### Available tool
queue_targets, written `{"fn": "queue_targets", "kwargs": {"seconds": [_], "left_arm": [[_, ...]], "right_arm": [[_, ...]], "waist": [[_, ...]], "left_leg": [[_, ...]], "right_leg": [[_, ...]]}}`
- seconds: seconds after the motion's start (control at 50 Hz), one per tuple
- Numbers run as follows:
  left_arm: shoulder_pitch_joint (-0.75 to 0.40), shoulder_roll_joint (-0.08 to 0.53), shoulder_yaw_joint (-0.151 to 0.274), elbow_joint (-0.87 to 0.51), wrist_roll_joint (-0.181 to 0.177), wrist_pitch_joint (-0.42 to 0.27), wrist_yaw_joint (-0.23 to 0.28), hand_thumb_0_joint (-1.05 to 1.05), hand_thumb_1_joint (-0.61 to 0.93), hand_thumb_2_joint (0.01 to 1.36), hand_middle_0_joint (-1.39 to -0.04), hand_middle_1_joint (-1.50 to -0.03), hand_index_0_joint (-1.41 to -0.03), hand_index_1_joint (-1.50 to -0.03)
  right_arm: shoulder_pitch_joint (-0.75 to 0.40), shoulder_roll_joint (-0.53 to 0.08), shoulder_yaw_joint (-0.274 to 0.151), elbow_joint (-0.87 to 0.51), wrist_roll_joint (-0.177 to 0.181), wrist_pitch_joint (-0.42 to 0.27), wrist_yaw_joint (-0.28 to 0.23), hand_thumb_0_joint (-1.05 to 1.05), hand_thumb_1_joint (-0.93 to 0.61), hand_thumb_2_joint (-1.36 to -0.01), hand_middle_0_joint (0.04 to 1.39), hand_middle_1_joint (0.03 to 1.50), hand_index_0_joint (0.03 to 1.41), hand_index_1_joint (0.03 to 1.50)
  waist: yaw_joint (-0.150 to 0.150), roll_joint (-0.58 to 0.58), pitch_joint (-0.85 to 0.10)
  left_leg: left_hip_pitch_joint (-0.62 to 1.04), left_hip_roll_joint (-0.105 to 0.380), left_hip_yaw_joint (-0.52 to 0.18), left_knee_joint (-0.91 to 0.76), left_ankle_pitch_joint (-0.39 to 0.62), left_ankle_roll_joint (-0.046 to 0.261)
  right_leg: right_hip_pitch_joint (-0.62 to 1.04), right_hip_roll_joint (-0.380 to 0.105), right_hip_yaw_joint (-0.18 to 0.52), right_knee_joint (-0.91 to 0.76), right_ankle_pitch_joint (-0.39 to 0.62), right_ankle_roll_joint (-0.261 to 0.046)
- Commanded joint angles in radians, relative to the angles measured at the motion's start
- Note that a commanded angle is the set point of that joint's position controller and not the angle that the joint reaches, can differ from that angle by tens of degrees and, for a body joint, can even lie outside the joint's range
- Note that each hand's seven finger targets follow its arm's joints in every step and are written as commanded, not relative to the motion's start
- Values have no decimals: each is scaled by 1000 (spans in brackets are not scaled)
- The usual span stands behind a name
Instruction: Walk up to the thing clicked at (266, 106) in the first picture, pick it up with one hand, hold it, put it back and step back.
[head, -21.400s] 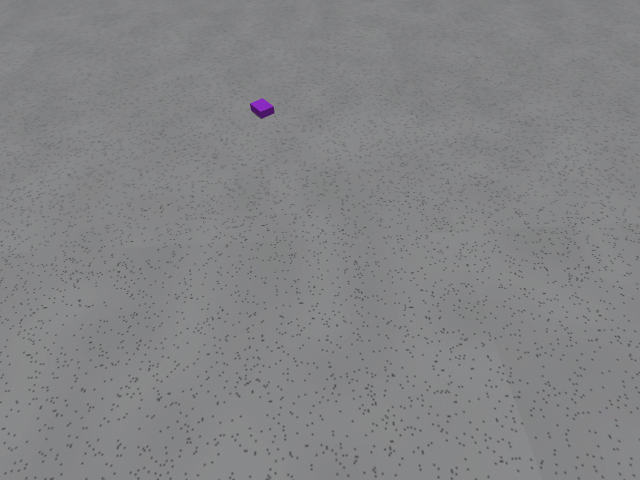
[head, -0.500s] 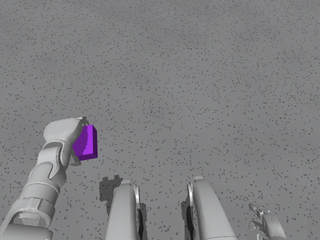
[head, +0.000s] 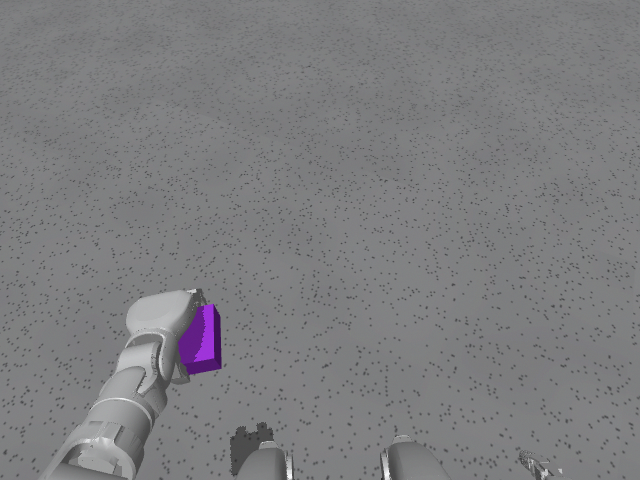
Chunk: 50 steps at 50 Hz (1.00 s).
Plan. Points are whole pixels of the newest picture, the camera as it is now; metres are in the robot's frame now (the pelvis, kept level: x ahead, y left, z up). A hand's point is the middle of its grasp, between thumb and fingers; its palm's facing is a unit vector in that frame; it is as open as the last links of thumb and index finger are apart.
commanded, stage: lift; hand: left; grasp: from above
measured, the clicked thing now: (179, 342) +0.33 +0.23 -0.11
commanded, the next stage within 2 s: hold in 0.16 s
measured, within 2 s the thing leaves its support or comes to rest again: neither
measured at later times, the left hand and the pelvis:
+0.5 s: hand (161, 315) +0.34 +0.23 -0.03, palm faces -0.45 -0.08 -0.89, open 11.3 cm; pelvis +0.03 +0.00 +0.04, yaw -1 degrees
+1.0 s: hand (155, 314) +0.33 +0.22 +0.00, palm faces -0.45 -0.07 -0.89, open 11.3 cm; pelvis +0.03 +0.00 +0.06, yaw -1 degrees
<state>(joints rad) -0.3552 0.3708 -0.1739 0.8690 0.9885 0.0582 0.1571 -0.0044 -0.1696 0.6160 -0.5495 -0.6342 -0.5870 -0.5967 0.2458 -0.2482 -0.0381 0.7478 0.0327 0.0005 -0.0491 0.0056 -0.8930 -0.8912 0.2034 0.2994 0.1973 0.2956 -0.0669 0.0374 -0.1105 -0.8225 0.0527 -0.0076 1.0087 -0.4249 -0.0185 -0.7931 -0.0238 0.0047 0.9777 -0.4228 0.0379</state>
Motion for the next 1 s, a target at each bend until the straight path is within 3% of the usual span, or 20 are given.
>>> {"fn": "queue_targets", "kwargs": {"seconds": [0.0,0.14,0.24,0.28,0.32,0.36,0.38,0.42,0.48,0.54,0.9,0.98], "left_arm": [[-297,207,67,-169,9,9,54,0,590,903,-939,-762,-942,-758],[-295,196,59,-169,5,6,43,0,569,901,-929,-752,-929,-751],[-279,170,44,-176,4,9,37,0,556,896,-904,-779,-914,-769],[-315,211,65,-205,8,3,37,0,546,853,-887,-771,-903,-753],[-303,179,43,-186,14,2,28,0,536,855,-892,-749,-902,-738],[-292,196,53,-188,20,-1,22,0,548,862,-898,-759,-910,-746],[-290,177,40,-188,17,-1,17,0,549,881,-903,-760,-912,-751],[-318,213,62,-233,12,-7,12,0,539,877,-888,-770,-900,-757],[-293,180,41,-216,17,-3,4,0,550,875,-900,-761,-911,-749],[-297,196,50,-238,12,-5,-12,0,544,867,-895,-752,-905,-741],[-279,215,57,-328,16,-4,-63,0,565,862,-921,-747,-929,-739],[-261,208,52,-321,16,-4,-71,0,564,851,-920,-755,-929,-745]], "right_arm": [[22,-136,-47,-90,-1,-28,-9,0,-882,-893,201,300,200,300],[16,-143,-56,-95,3,-15,-4,0,-881,-892,201,300,200,300],[11,-140,-61,-90,4,-12,1,0,-882,-892,201,300,200,300],[8,-148,-64,-95,3,-9,1,0,-884,-891,201,300,200,300],[4,-146,-64,-98,3,-7,3,0,-884,-891,201,300,200,300],[5,-148,-66,-99,6,-3,4,0,-884,-892,200,300,200,300],[2,-148,-66,-103,7,-1,6,0,-882,-891,201,300,200,300],[2,-151,-69,-100,5,-1,7,0,-884,-892,200,300,200,300],[-5,-146,-67,-109,7,4,11,0,-881,-891,201,300,200,300],[-5,-150,-72,-113,8,9,12,0,-882,-891,200,299,200,299],[-58,-147,-62,-157,15,38,15,0,-885,-894,200,299,200,299],[-76,-144,-57,-167,17,39,14,0,-888,-895,200,299,200,299]], "waist": [[8,13,-316],[13,5,-270],[16,3,-262],[18,20,-265],[12,2,-239],[24,-1,-246],[17,-12,-244],[31,17,-272],[24,-3,-236],[33,2,-249],[54,-8,-206],[56,-23,-168]], "left_leg": [[304,-55,7,-198,228,22],[395,-56,14,-289,257,18],[452,-55,19,-326,331,13],[477,-52,19,-344,339,9],[486,-51,19,-358,343,10],[503,-55,25,-368,363,11],[517,-56,28,-371,378,13],[534,-55,26,-382,404,8],[537,-57,32,-396,419,11],[559,-56,38,-402,458,12],[608,-61,54,-484,425,24],[606,-62,54,-506,382,25]], "right_leg": [[229,44,-4,-214,230,-36],[290,46,-8,-295,251,-36],[334,50,-13,-322,311,-37],[338,52,-20,-333,308,-39],[345,53,-21,-346,310,-40],[365,51,-16,-357,333,-39],[377,50,-16,-364,346,-37],[404,53,-16,-367,364,-38],[421,53,-13,-382,384,-37],[446,52,-15,-389,416,-36],[519,47,-8,-469,402,-33],[518,46,-10,-493,355,-34]]}}
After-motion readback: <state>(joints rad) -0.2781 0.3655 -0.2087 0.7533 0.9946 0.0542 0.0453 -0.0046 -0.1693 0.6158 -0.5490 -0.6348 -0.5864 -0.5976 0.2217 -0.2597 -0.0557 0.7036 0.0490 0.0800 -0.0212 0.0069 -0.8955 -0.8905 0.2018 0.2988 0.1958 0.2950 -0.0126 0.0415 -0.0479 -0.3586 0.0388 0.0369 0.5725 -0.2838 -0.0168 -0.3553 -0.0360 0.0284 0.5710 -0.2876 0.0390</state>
